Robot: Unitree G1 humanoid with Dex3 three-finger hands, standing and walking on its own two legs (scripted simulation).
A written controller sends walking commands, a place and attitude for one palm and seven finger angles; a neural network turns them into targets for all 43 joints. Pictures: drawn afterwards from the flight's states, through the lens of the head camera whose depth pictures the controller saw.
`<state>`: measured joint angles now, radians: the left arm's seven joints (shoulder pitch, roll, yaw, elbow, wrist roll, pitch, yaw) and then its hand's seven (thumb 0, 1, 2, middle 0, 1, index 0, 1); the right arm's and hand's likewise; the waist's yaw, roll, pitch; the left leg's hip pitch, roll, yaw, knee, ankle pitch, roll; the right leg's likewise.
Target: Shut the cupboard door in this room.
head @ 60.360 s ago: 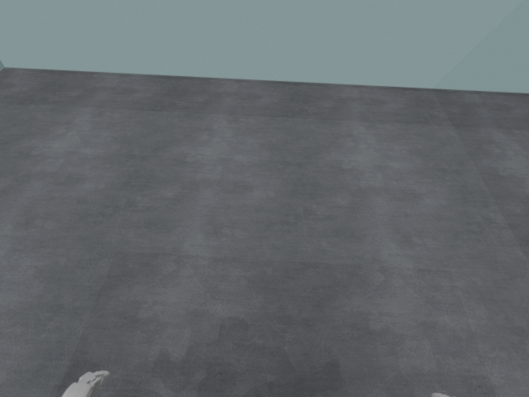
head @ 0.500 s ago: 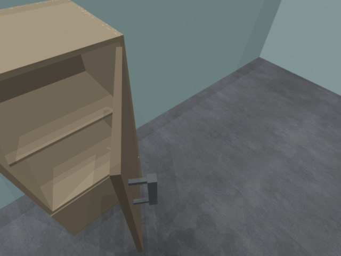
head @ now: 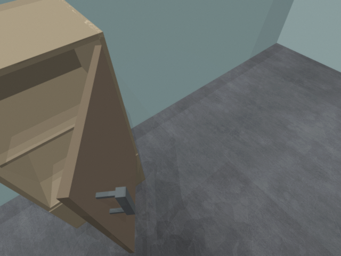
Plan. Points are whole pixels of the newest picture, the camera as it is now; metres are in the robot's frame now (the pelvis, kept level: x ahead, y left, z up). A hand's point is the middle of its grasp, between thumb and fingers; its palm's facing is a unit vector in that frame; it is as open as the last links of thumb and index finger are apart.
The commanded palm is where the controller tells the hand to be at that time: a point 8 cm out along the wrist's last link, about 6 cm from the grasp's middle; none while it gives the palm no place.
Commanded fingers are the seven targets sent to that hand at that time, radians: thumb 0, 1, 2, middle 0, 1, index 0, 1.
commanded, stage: come to a stop and stand still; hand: left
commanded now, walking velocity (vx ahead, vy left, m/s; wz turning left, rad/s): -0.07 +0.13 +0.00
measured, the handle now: (117, 203) +0.22 +0.14 +0.01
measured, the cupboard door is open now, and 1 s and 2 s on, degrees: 57 57 57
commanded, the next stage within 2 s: look again from close up in 0.52 s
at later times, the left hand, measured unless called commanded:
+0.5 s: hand out of the picture -0.03 +0.23 -0.17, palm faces +0.03 -0.98 -0.20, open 7.4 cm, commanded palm none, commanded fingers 0.00 0.90 0.90 -0.20 -0.30 -0.20 -0.30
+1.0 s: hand out of the picture -0.02 +0.19 -0.18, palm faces +0.02 -0.99 -0.17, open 7.3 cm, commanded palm none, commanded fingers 0.00 0.90 0.90 -0.20 -0.30 -0.20 -0.30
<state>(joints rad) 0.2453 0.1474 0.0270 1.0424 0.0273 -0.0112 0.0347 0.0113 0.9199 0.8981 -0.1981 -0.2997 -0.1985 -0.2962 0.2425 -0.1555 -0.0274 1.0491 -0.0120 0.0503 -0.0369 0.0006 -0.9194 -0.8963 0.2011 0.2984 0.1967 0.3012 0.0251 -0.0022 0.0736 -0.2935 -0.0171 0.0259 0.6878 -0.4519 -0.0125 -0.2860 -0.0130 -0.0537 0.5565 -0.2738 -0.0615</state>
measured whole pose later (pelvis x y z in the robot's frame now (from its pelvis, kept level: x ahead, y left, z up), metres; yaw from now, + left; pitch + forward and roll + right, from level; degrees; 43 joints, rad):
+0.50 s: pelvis -0.05 +0.05 +0.01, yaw +0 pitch +0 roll +0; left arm 0.30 0.18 0.04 1.02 0.03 0.03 0.00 0.01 0.91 0.90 -0.20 -0.30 -0.20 -0.30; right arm 0.32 -0.15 -0.01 1.03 -0.04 0.02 -0.03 0.00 -0.93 -0.90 0.20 0.30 0.20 0.30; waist 0.00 -0.02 -0.01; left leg -0.25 -0.02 0.00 0.42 -0.18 0.03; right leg -0.32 0.00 -0.03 0.77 -0.42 0.00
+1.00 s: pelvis -0.03 +0.03 +0.00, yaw -1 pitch -1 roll +0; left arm 0.34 0.16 0.00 1.05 0.02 -0.02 0.05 0.01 0.92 0.90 -0.20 -0.30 -0.20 -0.30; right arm 0.27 -0.15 0.01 1.06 -0.01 -0.01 -0.05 0.01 -0.93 -0.90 0.20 0.30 0.20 0.30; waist 0.00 -0.05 -0.01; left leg -0.22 0.03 0.02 0.55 -0.31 -0.01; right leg -0.13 0.05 -0.04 0.50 -0.35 -0.05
